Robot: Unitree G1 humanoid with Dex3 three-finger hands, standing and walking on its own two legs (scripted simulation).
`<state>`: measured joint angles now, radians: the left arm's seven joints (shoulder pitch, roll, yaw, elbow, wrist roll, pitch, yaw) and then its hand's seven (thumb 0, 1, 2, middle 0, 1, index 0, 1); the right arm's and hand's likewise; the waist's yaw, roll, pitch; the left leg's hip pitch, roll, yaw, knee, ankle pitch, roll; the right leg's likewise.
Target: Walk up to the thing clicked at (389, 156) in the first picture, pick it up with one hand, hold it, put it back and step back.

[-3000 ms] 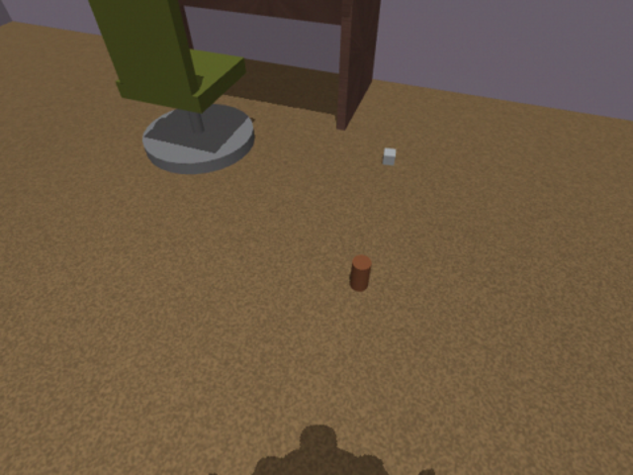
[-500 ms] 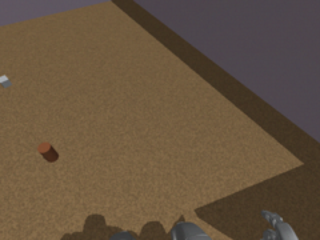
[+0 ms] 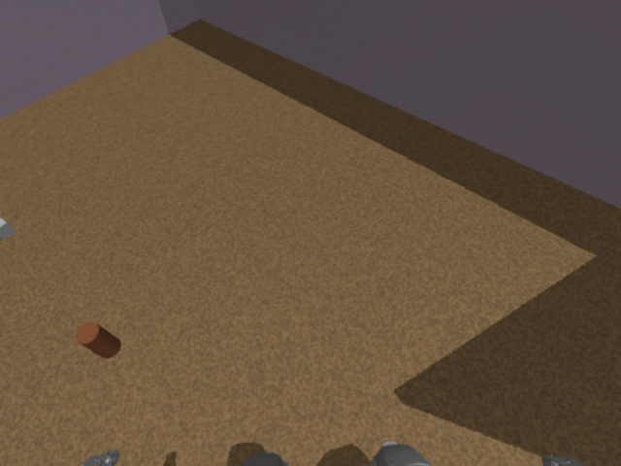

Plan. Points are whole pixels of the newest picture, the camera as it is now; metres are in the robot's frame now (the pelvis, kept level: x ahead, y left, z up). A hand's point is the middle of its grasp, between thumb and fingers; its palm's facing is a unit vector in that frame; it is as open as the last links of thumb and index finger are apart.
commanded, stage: walk up
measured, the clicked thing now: (1, 228) +1.09 +1.43 -0.72
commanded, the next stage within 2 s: stand in 1.32 s
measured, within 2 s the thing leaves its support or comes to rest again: neither
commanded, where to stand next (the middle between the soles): +0.04 +0.03 m, yaw -2 degrees
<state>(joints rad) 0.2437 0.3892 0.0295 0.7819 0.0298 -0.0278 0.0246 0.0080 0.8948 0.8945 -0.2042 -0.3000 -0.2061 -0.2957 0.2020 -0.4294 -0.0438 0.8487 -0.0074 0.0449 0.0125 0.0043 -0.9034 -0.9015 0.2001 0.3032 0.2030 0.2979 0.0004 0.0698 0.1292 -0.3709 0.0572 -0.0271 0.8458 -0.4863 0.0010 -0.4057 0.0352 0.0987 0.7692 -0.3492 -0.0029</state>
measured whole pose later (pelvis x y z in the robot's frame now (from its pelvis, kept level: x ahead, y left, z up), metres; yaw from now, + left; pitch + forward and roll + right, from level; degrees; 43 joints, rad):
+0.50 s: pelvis -0.03 +0.02 +0.01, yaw -4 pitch -3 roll +1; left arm 0.13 0.36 0.01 1.01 0.01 -0.01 -0.01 0.01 0.90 0.89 -0.20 -0.30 -0.20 -0.30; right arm 0.13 -0.40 -0.02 0.98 -0.01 0.02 0.02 0.00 -0.90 -0.90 0.20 0.30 0.20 0.30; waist -0.01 0.03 0.08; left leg -0.24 0.06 0.05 0.61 -0.32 -0.01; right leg -0.33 0.03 0.13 0.61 -0.23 0.02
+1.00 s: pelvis -0.01 +0.03 +0.02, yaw -6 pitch -3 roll +1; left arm 0.08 0.37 0.01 1.08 0.00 0.00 0.01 0.01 0.90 0.89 -0.20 -0.30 -0.20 -0.29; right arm 0.10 -0.36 -0.04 1.07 -0.01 0.02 0.02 0.00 -0.90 -0.90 0.20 0.30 0.20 0.30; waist -0.01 -0.02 0.09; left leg -0.16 0.04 0.09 0.50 -0.30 -0.01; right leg -0.26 0.02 0.18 0.52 -0.21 0.05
